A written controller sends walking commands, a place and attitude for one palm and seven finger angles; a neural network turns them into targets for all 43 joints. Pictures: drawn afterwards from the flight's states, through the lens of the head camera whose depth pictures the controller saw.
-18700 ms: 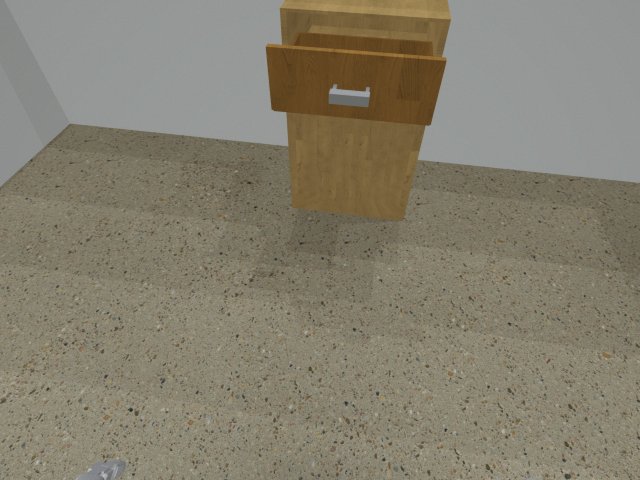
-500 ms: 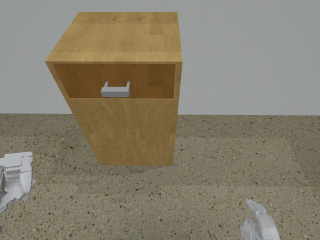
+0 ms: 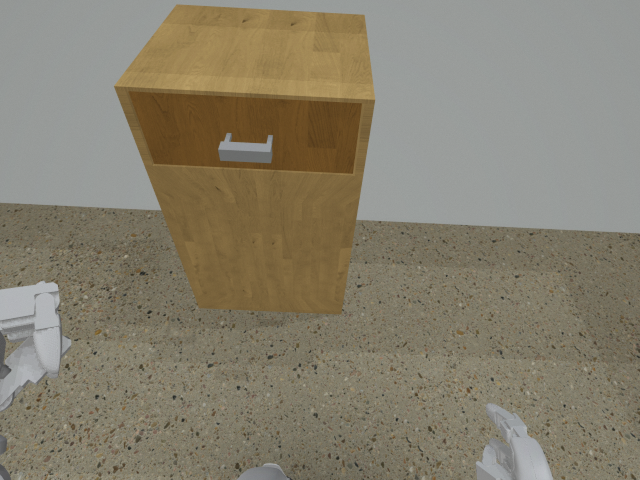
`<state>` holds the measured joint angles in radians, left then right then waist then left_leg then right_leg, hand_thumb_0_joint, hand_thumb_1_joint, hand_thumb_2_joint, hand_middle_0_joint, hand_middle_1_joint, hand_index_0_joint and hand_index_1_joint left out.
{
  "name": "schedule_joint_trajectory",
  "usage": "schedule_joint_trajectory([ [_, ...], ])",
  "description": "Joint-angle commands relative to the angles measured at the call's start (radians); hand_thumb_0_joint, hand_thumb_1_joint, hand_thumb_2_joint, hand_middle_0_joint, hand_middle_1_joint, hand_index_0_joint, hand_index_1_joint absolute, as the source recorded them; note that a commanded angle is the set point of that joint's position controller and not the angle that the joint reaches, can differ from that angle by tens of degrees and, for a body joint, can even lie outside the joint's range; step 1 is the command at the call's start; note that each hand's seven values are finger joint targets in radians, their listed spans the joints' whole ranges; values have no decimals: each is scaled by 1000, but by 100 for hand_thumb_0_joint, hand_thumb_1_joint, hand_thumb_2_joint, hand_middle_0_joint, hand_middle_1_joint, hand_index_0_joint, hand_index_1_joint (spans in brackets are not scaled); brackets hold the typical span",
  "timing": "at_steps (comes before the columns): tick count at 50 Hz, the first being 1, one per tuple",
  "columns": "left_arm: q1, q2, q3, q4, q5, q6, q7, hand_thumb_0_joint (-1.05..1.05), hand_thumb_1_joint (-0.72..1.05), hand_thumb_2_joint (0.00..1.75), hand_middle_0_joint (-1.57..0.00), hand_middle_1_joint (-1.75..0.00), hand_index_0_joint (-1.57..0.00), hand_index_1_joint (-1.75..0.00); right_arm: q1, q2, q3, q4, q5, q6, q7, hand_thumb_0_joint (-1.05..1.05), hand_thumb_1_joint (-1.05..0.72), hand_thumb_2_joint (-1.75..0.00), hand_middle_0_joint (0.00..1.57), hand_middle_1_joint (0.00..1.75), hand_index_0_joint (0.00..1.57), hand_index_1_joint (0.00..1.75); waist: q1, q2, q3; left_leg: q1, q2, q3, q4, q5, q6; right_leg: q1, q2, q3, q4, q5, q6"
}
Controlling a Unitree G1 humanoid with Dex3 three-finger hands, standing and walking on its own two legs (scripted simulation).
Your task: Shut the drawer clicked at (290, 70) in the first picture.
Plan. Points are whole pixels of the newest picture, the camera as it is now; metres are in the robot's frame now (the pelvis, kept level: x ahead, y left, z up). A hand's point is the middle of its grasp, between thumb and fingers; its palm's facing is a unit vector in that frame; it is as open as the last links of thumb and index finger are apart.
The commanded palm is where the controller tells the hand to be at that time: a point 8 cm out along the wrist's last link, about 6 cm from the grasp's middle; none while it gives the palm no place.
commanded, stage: step back with the hand held close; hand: left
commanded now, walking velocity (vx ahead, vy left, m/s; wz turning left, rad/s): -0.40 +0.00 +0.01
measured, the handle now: (247, 145) +0.73 +0.20 -0.02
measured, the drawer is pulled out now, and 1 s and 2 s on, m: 0.00 0.00 0.00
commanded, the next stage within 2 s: stop stepping back and stand still in 0.34 s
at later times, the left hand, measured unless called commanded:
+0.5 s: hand (6, 440) +0.12 +0.23 +0.18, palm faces +0.30 -0.83 -0.46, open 3.3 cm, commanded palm +0.05 +0.28 +0.19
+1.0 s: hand out of the picture +0.05 +0.23 +0.18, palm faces +0.30 -0.83 -0.47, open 3.3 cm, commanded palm +0.00 +0.28 +0.19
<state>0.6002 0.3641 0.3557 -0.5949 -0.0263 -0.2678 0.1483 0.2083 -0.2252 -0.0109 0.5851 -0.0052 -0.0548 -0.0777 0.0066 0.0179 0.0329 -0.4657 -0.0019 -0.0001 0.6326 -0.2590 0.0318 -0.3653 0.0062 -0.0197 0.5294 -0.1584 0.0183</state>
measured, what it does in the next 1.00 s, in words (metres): walks backwards: right foot, then left foot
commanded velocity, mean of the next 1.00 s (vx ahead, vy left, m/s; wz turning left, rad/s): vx -0.10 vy -0.01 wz -0.01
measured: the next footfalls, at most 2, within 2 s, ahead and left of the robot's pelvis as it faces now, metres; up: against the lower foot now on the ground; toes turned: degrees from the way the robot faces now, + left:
right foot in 0.28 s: -0.10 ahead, -0.11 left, +0.00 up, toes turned +0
left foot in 0.70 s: -0.03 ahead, +0.11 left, +0.00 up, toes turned +0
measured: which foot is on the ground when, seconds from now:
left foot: down 0.00-0.54, up 0.56-0.68, down 0.70-1.00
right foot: down 0.00-0.06, up 0.08-0.26, down 0.28-1.00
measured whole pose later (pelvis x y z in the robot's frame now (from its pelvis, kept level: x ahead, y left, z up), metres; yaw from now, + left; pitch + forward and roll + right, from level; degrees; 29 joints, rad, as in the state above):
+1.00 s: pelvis -0.13 +0.00 +0.01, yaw -1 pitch +0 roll -2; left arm 0.69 0.41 0.36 -0.61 -0.04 -0.22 0.13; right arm 0.25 -0.17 0.03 0.61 -0.01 -0.10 -0.05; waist -0.02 0.00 -0.02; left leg -0.38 0.02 0.00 0.56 -0.24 0.01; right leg -0.19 0.05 0.00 0.44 -0.26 -0.03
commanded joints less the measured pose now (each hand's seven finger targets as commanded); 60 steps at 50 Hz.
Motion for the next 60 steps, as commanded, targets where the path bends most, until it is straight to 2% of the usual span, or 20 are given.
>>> schedule_joint_trajectory([
  [1, -32, 195, 143, -189, -7, -66, 36, 0, 90, 90, -140, -160, -140, -160, -91, -129, -47, -156, 0, -47, -23, 0, -90, -90, 20, 30, 20, 30, -34, 84, -55, 19, 99, -177, -254, -299, 27, -45, -26, 67, -111, -346, -23],
  [3, -19, 199, 177, -218, 15, -78, 29, 0, 90, 90, -140, -160, -140, -160, -116, -147, -51, -176, -2, -66, -23, 0, -90, -90, 20, 30, 20, 30, -14, 277, -107, -315, 261, -385, -546, -561, 108, 317, 105, 19, 284, -166, 9],
  [5, -8, 233, 210, -224, 16, -79, 19, 0, 90, 90, -140, -160, -140, -160, -107, -121, -63, -178, -6, -83, -16, 0, -90, -90, 20, 30, 20, 30, -6, 207, -161, -245, 300, -390, -503, -423, 136, 273, 102, 66, 415, -208, 2],
  [10, 117, 189, 167, -212, -37, -79, 2, 0, 90, 90, -140, -160, -140, -160, -97, -109, -57, -131, -14, -104, 20, 0, -90, -90, 20, 30, 20, 30, -6, 243, -148, 4, 213, -207, -438, -236, 47, 180, 83, -2, 12, -336, -37],
  [14, -42, 253, 174, -227, -48, -119, 0, 0, 90, 90, -140, -160, -140, -160, -75, -83, -37, -77, -19, -82, 15, 0, -90, -90, 20, 30, 20, 30, -27, -35, -168, 379, 63, 7, -87, 85, -46, -124, -142, 181, -299, -6, -85],
  [16, -76, 234, 132, -226, -37, -105, 3, 0, 90, 90, -140, -160, -140, -160, -79, -104, -57, -68, -1, -100, -1, 0, -90, -90, 20, 30, 20, 30, -41, -105, -197, 460, 37, 15, -38, 141, -32, -158, -113, 107, -246, 89, -31],
  [19, -48, 239, 145, -220, -46, -87, -13, 0, 90, 90, -140, -160, -140, -160, -108, -117, -52, -102, 2, -81, -11, 0, -90, -90, 20, 30, 20, 30, -28, 46, -214, 492, 116, -67, -189, 415, 11, -78, 26, 24, -95, 71, 35],
  [22, 14, 235, 190, -151, -62, -91, -22, 0, 90, 90, -140, -160, -140, -160, -133, -116, -53, -132, -16, -77, -3, 0, -90, -90, 20, 30, 20, 30, -8, 232, -154, 181, 231, -223, -487, -126, 27, 101, 92, 11, 29, -322, -20],
  [24, 67, 231, 205, -161, -64, -68, -27, 0, 90, 90, -140, -160, -140, -160, -136, -108, -53, -144, -18, -65, 4, 0, -90, -90, 20, 30, 20, 30, 6, 234, -147, 3, 192, -176, -521, -365, -21, 247, 114, -22, 0, -396, -60],
  [26, 107, 250, 205, -201, -60, -56, -26, 0, 90, 90, -140, -160, -140, -160, -106, -86, -53, -158, 6, -58, 11, 0, -90, -90, 20, 30, 20, 30, -1, -5, -162, 206, 15, 25, -110, -139, -66, -16, -37, 118, -271, -516, -97],
  [27, 108, 266, 208, -217, -65, -41, -17, 0, 90, 90, -140, -160, -140, -160, -103, -87, -60, -147, 11, -50, 9, 0, -90, -90, 20, 30, 20, 30, -1, -217, -126, 313, -46, 18, 226, -59, -82, -310, -223, 354, -433, -665, -166],
  [28, 84, 240, 184, -219, -59, -13, -9, 0, 90, 90, -140, -160, -140, -160, -98, -85, -61, -128, -1, -40, 11, 0, -90, -90, 20, 30, 20, 30, 0, -254, -62, 189, -30, -19, 400, -56, -75, -329, -316, 401, -434, -622, -236],
  [32, -79, 165, 93, -144, -15, 3, 15, 0, 90, 90, -140, -160, -140, -160, -80, -100, -25, -95, -1, -82, -20, 0, -90, -90, 20, 30, 20, 30, -40, -21, 5, 219, 38, -16, -121, -6, -23, -98, -131, 121, -182, -236, -87],
  [35, -111, 187, 94, -140, -1, -16, 25, 0, 90, 90, -140, -160, -140, -160, -74, -138, -34, -117, 20, -134, -39, 0, -90, -90, 20, 30, 20, 30, -1, 77, -90, 296, 191, -200, -290, 180, 42, 51, -7, 54, -25, -56, -7],
  [37, -93, 178, 97, -204, -8, -20, 11, 0, 90, 90, -140, -160, -140, -160, -65, -101, -19, -111, 5, -140, -31, 0, -90, -90, 20, 30, 20, 30, -16, 223, -118, 255, 195, -291, -429, -22, 27, 84, 19, 29, 55, -191, 0],
  [40, -48, 182, 116, -259, 2, -22, 18, 0, 90, 90, -140, -160, -140, -160, -77, -95, -17, -118, -4, -151, -11, 0, -90, -90, 20, 30, 20, 30, -7, 162, -108, 143, 211, -290, -497, -295, 53, 170, 18, 38, 47, -211, -11],
  [44, 79, 172, 128, -207, -7, -6, 14, 0, 90, 90, -140, -160, -140, -160, -88, -93, -19, -131, -8, -124, 7, 0, -90, -90, 20, 30, 20, 30, -15, 124, -100, 75, 85, -95, -350, -220, -12, 258, -3, 33, -186, -199, -44],
  [48, 70, 175, 139, -152, -28, 11, 18, 0, 90, 90, -140, -160, -140, -160, -64, -85, -33, -106, -3, -79, 8, 0, -90, -90, 20, 30, 20, 30, -25, -128, -58, 141, 27, -10, 48, -41, -29, 4, -213, 313, -349, -441, -162],
  [55, -52, 166, 105, -131, -9, -9, 17, 0, 90, 90, -140, -160, -140, -160, -95, -106, -21, -102, 3, -109, -18, 0, -90, -90, 20, 30, 20, 30, -21, 97, -9, 237, 112, -145, -289, -107, 31, 16, -38, 85, -129, -244, -35],
  [60, -46, 169, 111, -152, 11, -26, 18, 0, 90, 90, -140, -160, -140, -160, -87, -100, -17, -100, 0, -128, -14, 0, -90, -90, 20, 30, 20, 30, -4, 83, -45, 131, 133, -194, -371, -116, 44, 200, -14, 43, -92, -95, -17],
])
